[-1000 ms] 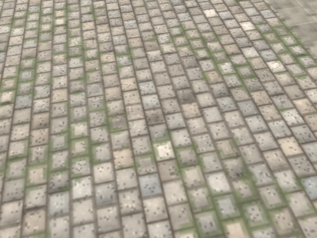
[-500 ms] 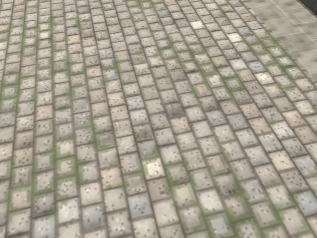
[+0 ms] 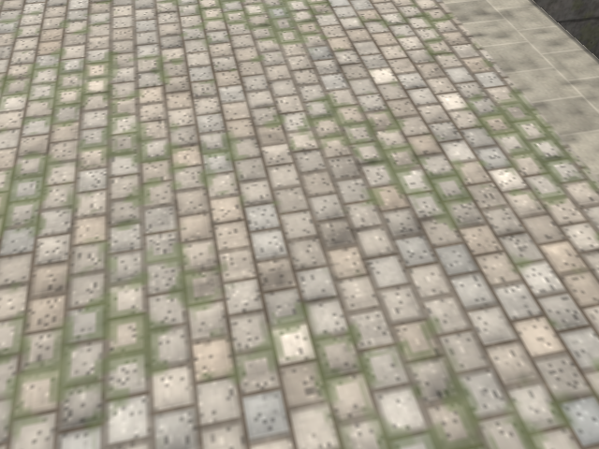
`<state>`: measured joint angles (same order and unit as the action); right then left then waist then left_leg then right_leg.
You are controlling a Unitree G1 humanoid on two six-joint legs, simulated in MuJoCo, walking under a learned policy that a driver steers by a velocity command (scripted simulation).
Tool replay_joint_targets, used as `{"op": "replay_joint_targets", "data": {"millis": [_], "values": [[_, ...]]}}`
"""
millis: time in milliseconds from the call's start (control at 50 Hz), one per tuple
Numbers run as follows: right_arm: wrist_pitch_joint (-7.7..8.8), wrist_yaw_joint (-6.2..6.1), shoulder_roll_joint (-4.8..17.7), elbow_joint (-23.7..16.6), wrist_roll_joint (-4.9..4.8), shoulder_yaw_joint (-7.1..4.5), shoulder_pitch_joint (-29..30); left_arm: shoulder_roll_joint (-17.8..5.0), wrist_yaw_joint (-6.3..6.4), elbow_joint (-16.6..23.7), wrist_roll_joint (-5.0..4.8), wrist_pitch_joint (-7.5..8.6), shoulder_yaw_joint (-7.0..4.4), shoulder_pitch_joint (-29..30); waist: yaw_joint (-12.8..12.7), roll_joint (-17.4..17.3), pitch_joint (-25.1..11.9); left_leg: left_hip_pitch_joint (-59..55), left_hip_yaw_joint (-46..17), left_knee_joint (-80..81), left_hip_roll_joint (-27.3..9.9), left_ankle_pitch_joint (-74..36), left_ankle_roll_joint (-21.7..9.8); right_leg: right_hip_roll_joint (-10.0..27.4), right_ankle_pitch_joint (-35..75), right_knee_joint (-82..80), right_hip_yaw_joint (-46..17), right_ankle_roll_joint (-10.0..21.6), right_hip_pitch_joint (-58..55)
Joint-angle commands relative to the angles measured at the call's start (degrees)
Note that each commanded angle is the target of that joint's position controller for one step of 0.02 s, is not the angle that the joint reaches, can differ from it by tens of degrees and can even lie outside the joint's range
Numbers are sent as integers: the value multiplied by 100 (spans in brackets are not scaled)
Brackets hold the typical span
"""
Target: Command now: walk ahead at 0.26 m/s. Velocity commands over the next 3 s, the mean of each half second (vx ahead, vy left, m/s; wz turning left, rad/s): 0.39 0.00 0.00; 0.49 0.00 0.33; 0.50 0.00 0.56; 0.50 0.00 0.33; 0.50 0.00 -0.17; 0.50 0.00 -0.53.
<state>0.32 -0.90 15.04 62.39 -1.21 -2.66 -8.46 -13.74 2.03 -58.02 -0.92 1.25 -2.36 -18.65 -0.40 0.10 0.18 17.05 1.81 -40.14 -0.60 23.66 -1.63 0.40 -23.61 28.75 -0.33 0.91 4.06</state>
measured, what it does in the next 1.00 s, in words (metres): walks ahead: right foot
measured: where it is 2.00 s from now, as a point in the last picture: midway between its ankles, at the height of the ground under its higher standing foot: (213, 279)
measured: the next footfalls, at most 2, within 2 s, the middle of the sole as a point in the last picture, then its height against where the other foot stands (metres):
right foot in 0.58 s outside the picture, level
left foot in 1.12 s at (240, 389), level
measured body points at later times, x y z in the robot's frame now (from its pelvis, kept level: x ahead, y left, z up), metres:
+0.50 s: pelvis +0.19 +0.02 +0.00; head +0.22 +0.02 +0.45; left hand +0.43 +0.23 -0.10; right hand +0.10 -0.23 -0.14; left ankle +0.02 +0.11 -0.73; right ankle +0.38 -0.12 -0.70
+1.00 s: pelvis +0.47 +0.00 +0.01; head +0.49 +0.02 +0.46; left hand +0.44 +0.27 -0.14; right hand +0.68 -0.22 -0.10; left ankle +0.62 +0.18 -0.68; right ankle +0.39 -0.11 -0.73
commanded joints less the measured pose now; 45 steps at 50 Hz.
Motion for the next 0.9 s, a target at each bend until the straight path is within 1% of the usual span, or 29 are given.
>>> {"op": "replay_joint_targets", "data": {"millis": [20, 40, 60, 80, 100, 120, 140, 160, 180, 220, 280, 360, 420, 480, 520, 540, 560, 580, 600, 620, 640, 660, 680, 700, 720, 740, 780, 840, 900], "values": [[359, 135, 415, -513, -93, -69, 652, -984, 12, 198, -60, 195, -226, 38, 26, 949, 1248, 1180, -66, 29, -253, 417, -263, 1712, -1025, -1671, -2027, 1096, 537], [411, 174, 390, -357, -102, -89, 234, -968, -11, 248, -96, 192, -223, 258, 267, 817, 1092, 376, 113, 739, -145, 16, -297, 1470, -634, -1423, -1596, 915, 812], [423, 181, 479, -57, -78, -168, -407, -951, -36, 322, -83, 189, -215, 430, 509, 650, 777, -809, 325, 1113, 156, -596, -249, 1113, -13, -1013, -1150, 740, 1302], [424, 178, 736, 163, -27, -287, -1108, -850, -51, 422, -37, 227, -173, 611, 784, 164, 418, -1813, -233, 1362, -42, -793, -326, 663, 1077, 99, -588, 498, 1809], [451, 192, 1378, 286, -29, -450, -1856, -488, -38, 693, 17, 295, -76, 717, 935, -1537, 36, -2665, -2631, 2387, -1327, -82, -1026, -206, 508, 2199, 300, -24, 2915], [537, 250, 1174, 277, 62, -315, -1964, -515, -25, 789, -76, 385, -93, 768, 860, -1561, -223, -2834, -4351, 3062, -2091, 169, -1556, -378, -954, 3621, -385, -55, 3527], [623, 242, 873, 142, 61, -198, -1446, -621, -70, 753, -236, 447, -132, 671, 555, -935, 218, -2532, -3937, 2996, -2177, 237, -1511, -27, -693, 4261, -747, 117, 3970], [665, 248, 637, -16, 59, -125, -1073, -646, -120, 684, -251, 486, -138, 616, 384, -626, 414, -2269, -3177, 2989, -1889, 79, -1291, 253, -128, 4308, -668, 266, 4008], [679, 265, 578, -100, 63, -84, -866, -653, -130, 665, -203, 509, -171, 638, 263, -416, 569, -2084, -2621, 3064, -1713, -267, -1116, 481, 399, 4045, -542, 329, 4062], [632, 253, 367, -133, 107, 11, -918, -701, -174, 650, -85, 471, -246, 723, 214, -466, 508, -1842, -1655, 3145, -1283, -1428, -840, 688, 1026, 3504, -333, 281, 3639], [552, 134, 539, -68, 121, 22, -1349, -438, -233, 780, -29, 375, -211, 1066, 268, -367, 477, -1865, -1105, 3245, -1161, -2707, -926, 686, 1402, 2896, -38, -1, 3712], [477, 15, 694, -161, 140, 11, -1464, -227, -264, 1149, -42, 371, -93, 2025, 445, -378, 689, -1521, -660, 3485, -1015, -2774, -874, 515, 2235, 1299, 176, -162, 3508], [456, -1, 704, -107, 88, -12, -1793, -251, -344, 1308, -74, 392, -52, 2523, 558, -413, 841, -1588, -515, 3577, -1100, -2693, -887, 352, 2589, 615, 303, -95, 3264], [406, -12, 719, -77, 36, -60, -1893, -346, -445, 1461, -100, 441, -54, 2767, 448, -434, 875, -2155, -449, 3328, -1355, -3194, -831, 307, 2458, 210, 205, 130, 3262], [366, -18, 853, -152, 51, -123, -1743, -572, -479, 1431, -93, 465, -144, 2468, 141, -555, 534, -2455, -368, 2786, -1450, -4611, -720, 110, 2168, 119, 282, 325, 2668], [330, -14, 905, -188, 68, -149, -1689, -754, -457, 1335, -81, 464, -238, 2024, -130, -669, 175, -2456, -374, 2182, -1427, -5656, -663, -74, 1998, 162, 366, 439, 1962], [280, -6, 846, -243, 94, -126, -1583, -975, -407, 1052, -94, 451, -378, 1057, -633, -670, -382, -2158, -267, 1103, -1200, -6132, -528, -221, 2020, 74, 439, 599, 745], [273, 9, 704, -388, 148, -49, -1514, -1277, -331, 795, -38, 432, -488, -58, -1061, -449, -1126, -881, -232, -462, -945, -4867, -376, 508, 1837, 287, -351, 891, -1124], [362, 64, -174, -473, 105, 177, -2300, -1733, -326, 634, 94, 421, -576, -619, -618, 1046, -2185, 1306, -126, -2785, 185, -927, 10, 2164, 299, -311, -3238, 1792, -3104], [510, 87, 233, -413, -48, 87, -1986, -1194, -341, 648, 68, 435, -412, -477, -773, 1008, -2204, 1824, -1016, -3665, 259, 793, -79, 2341, -262, -1242, -4319, 1758, -2759], [586, 86, 645, -649, -224, -57, -1442, -948, -330, 706, 34, 470, -318, 147, -604, 910, -1091, 2293, -961, -3916, -59, 467, -168, 2192, -189, -1409, -3354, 1425, -1820], [605, 42, 672, -726, -238, -74, -1155, -723, -333, 793, 37, 510, -247, 646, -399, 515, -550, 2132, -822, -3702, -400, -69, -216, 1984, 312, -1570, -2474, 1229, -885], [568, -9, 570, -733, -162, -112, -1058, -542, -367, 772, 77, 564, -201, 954, -204, 315, -196, 1863, -769, -3343, -594, -424, -213, 1764, 838, -1770, -1800, 1074, -105], [469, -30, 464, -675, -114, -152, -1239, -381, -385, 741, 135, 612, -157, 1145, 24, 433, -105, 1454, -831, -3076, -772, -650, -223, 1535, 1152, -1929, -1213, 926, 359], [371, -26, 303, -640, -111, -153, -1389, -335, -399, 687, 158, 621, -156, 1202, 136, 517, -43, 1206, -824, -2955, -816, -707, -217, 1444, 1260, -2062, -896, 896, 666], [285, -29, 186, -651, -113, -153, -1433, -360, -393, 627, 156, 641, -167, 1164, 188, 482, 36, 1151, -793, -2871, -846, -711, -198, 1415, 1409, -2184, -643, 935, 873], [169, -57, 213, -842, -88, -191, -1163, -537, -335, 538, 172, 668, -208, 1101, 242, 438, 270, 1510, -810, -2620, -885, -1040, -123, 1415, 1561, -2399, -257, 1005, 1018], [179, -10, 298, -1114, -23, -239, -631, -712, -197, 481, 207, 644, -253, 893, 159, 268, 412, 2152, -892, -1820, -866, -1943, -4, 1402, 1874, -2464, 173, 1005, 687], [261, 131, 201, -1323, 2, -193, -84, -857, -96, 490, 182, 593, -274, 721, -11, 162, 456, 2135, -534, -772, -783, -2680, 36, 1309, 2221, -2442, 693, 892, 412]]}}
Over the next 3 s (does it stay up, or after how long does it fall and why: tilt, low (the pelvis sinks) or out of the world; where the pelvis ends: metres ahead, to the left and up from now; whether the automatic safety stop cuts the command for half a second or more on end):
stays up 1.45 0.52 0.01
